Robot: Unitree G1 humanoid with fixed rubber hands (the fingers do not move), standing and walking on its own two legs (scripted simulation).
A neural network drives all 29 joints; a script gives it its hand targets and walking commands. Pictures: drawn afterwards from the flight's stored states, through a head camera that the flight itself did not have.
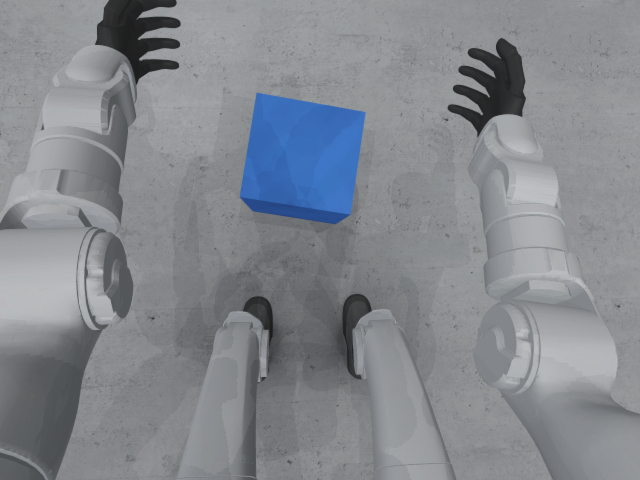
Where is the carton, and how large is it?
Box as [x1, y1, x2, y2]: [240, 93, 365, 223]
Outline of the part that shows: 256,93 240,197 254,211 324,222 336,223 350,214 365,112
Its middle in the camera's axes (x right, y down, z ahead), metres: -0.04 -0.15 +0.86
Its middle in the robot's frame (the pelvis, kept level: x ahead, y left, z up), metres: +0.53 +0.00 -0.53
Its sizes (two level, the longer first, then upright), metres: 0.210 0.200 0.250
